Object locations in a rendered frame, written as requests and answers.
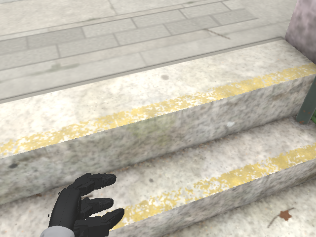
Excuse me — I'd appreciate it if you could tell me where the left robot forearm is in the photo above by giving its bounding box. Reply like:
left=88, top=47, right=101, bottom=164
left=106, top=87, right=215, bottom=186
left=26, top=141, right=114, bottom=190
left=40, top=226, right=75, bottom=237

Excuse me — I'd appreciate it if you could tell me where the robot left hand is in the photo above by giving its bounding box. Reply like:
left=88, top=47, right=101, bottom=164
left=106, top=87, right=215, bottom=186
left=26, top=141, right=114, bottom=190
left=48, top=173, right=124, bottom=237

